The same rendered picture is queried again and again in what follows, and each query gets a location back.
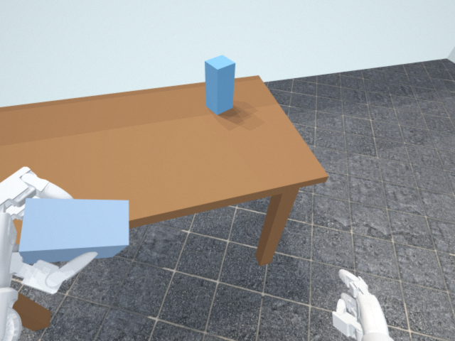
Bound table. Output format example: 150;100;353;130
0;75;328;331

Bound sponge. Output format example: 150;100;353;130
18;198;129;264

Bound robot left hand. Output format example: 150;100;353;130
0;167;98;295

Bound robot right hand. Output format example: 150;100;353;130
332;269;389;341

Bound robot left forearm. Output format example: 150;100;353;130
0;287;22;341

